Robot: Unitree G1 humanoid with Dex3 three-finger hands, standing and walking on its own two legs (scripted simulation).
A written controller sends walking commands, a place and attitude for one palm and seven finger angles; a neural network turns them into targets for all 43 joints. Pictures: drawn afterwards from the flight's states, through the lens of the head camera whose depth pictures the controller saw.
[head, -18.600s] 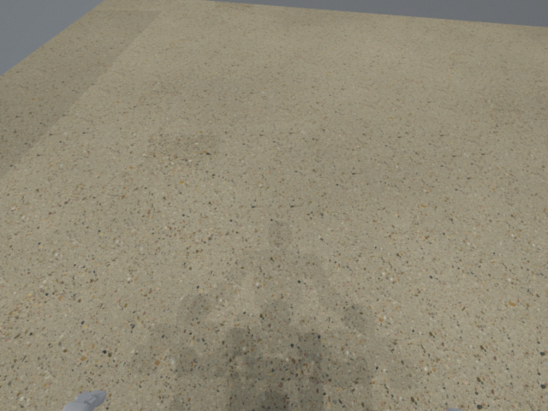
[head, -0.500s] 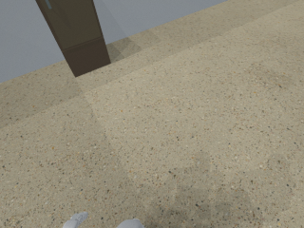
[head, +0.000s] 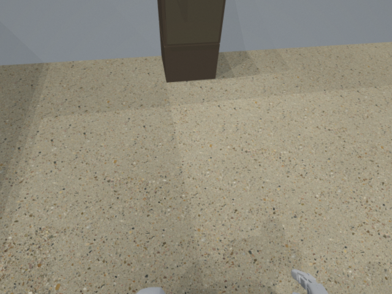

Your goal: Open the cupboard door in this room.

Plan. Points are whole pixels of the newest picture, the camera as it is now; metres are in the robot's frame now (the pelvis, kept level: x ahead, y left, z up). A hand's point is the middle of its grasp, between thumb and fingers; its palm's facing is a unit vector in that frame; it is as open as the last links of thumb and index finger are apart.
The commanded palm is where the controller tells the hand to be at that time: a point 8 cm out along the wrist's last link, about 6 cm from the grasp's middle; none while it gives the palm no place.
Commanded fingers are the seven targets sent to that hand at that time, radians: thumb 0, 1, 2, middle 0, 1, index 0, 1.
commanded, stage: turn or walk to find it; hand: left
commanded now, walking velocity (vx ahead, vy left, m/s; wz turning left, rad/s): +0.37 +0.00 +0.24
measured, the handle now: out of the picture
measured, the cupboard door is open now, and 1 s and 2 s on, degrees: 0 0 0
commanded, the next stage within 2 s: stand and wait in 0.86 s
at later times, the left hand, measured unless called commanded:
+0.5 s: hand (149, 211) +0.32 +0.16 -0.14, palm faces +0.09 -0.97 -0.23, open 7.4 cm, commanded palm none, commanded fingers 0.00 0.90 0.90 -0.20 -0.30 -0.20 -0.30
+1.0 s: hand (148, 234) +0.27 +0.15 -0.17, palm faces +0.31 -0.94 -0.13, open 7.4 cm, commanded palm none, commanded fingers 0.00 0.90 0.90 -0.20 -0.30 -0.20 -0.30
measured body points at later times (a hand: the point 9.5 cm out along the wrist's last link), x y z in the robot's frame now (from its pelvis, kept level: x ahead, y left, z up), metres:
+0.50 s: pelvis +0.21 -0.03 +0.00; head +0.24 -0.06 +0.44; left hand +0.31 +0.21 -0.13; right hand +0.15 -0.27 -0.17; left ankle +0.05 +0.09 -0.66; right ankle +0.31 -0.12 -0.72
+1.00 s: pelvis +0.40 +0.03 +0.00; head +0.42 +0.06 +0.45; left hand +0.25 +0.21 -0.16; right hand +0.58 -0.16 -0.13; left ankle +0.45 +0.14 -0.72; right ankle +0.31 -0.11 -0.69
